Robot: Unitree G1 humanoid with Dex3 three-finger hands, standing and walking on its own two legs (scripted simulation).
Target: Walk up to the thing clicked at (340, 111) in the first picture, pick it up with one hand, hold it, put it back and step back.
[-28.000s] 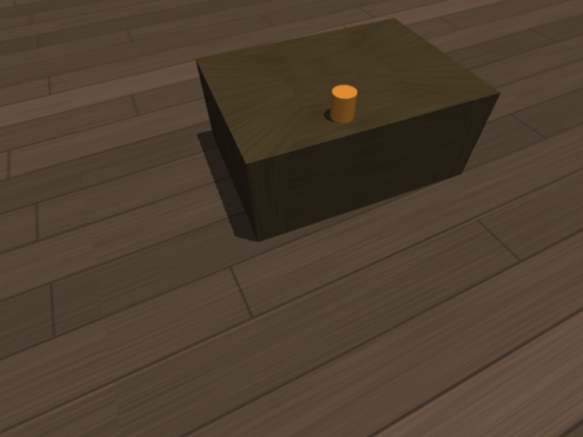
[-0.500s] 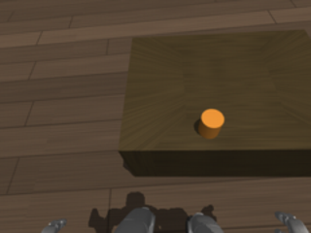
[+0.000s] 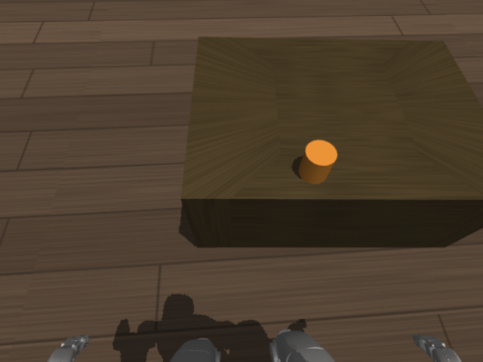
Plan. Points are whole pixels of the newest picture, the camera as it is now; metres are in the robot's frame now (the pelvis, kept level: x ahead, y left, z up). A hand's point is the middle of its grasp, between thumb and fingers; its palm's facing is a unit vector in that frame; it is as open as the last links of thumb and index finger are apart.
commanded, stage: step back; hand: right
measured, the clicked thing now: (316, 162) +0.63 -0.19 -0.26
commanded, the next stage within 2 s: none
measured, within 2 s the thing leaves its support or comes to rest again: neither
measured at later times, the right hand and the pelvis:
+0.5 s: hand out of the picture -0.04 -0.26 -0.16, palm faces -0.08 +0.91 -0.41, open 7.4 cm; pelvis -0.13 +0.01 -0.02, yaw +2 degrees
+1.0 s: hand out of the picture -0.17 -0.31 -0.16, palm faces +0.03 +0.93 -0.38, open 7.4 cm; pelvis -0.29 -0.03 -0.01, yaw -4 degrees
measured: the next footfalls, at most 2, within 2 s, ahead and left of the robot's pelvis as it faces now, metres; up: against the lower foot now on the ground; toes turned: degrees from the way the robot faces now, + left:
right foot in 0.08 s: +0.01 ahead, -0.12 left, +0.00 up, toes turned +2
left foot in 0.46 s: -0.09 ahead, +0.12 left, +0.00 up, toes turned -1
